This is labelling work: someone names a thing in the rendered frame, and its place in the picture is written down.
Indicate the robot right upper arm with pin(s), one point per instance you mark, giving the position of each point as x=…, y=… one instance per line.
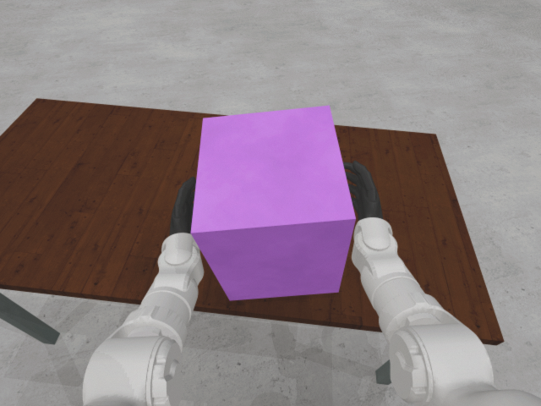
x=446, y=365

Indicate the robot left upper arm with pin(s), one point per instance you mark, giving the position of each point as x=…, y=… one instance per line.
x=135, y=371

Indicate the left robot forearm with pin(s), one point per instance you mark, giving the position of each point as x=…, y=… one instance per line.
x=168, y=305

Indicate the table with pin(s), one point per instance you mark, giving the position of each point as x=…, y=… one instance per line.
x=86, y=198

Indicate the right robot forearm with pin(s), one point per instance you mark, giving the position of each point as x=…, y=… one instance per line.
x=391, y=288

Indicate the left robot hand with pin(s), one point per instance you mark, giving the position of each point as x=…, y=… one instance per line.
x=182, y=211

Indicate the carton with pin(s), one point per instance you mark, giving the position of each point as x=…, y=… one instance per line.
x=273, y=214

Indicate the right robot hand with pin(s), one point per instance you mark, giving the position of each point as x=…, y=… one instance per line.
x=367, y=201

